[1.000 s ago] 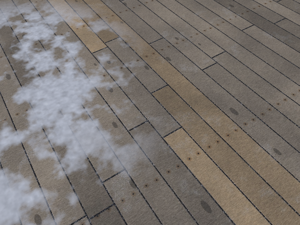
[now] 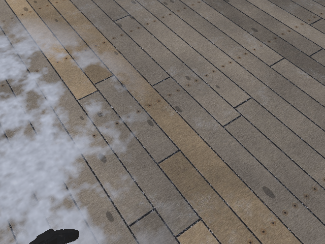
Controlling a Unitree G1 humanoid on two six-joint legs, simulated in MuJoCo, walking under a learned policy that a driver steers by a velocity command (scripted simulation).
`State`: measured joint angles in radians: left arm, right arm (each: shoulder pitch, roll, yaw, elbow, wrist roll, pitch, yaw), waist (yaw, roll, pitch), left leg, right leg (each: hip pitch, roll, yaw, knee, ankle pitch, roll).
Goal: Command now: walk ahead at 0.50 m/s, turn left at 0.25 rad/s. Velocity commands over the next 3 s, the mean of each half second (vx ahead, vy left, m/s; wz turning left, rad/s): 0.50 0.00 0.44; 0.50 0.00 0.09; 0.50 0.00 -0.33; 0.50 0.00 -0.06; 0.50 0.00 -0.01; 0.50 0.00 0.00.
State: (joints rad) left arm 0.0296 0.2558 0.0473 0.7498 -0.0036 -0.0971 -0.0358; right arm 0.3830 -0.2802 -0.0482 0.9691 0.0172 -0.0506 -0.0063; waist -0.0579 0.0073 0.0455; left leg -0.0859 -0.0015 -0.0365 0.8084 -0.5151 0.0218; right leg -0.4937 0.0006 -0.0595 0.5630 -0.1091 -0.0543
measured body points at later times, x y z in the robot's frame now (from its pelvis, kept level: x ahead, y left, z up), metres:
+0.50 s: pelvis +0.28 +0.05 -0.01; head +0.31 +0.07 +0.44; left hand +0.23 +0.34 -0.14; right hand +0.54 -0.14 -0.09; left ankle +0.38 +0.16 -0.72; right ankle +0.12 -0.10 -0.71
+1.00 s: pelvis +0.56 +0.13 +0.01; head +0.59 +0.14 +0.46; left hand +0.67 +0.41 -0.10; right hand +0.68 -0.14 -0.11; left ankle +0.38 +0.16 -0.72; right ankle +0.76 +0.06 -0.70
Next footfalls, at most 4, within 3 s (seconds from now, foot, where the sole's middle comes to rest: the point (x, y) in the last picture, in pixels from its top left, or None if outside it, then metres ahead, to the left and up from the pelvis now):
0.48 left None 0.41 0.17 -0.76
1.04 right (143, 165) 0.79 0.08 -0.76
1.54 left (92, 125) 1.03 0.33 -0.76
2.06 right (136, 79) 1.34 0.11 -0.76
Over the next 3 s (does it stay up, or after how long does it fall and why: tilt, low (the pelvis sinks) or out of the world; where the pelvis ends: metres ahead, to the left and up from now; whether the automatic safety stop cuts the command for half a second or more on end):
stays up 1.65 0.28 0.02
